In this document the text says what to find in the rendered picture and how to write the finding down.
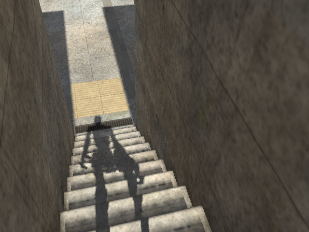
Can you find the stairs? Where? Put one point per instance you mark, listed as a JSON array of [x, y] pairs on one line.
[[118, 184]]

